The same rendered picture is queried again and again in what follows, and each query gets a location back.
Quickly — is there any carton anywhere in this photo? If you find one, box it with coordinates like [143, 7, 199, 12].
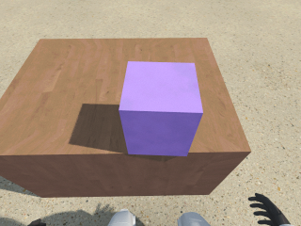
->
[119, 61, 203, 156]

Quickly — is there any right robot thigh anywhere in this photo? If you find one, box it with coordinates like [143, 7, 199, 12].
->
[177, 212, 211, 226]

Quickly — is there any left robot thigh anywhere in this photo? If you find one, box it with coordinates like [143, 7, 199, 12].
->
[107, 211, 136, 226]

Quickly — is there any right robot hand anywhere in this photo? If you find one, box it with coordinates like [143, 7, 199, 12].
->
[248, 193, 291, 226]

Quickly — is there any pedestal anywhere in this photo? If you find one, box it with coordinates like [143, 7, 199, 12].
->
[0, 38, 251, 198]

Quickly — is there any robot thigh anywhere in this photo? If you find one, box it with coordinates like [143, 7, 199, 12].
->
[107, 211, 136, 226]
[177, 212, 211, 226]

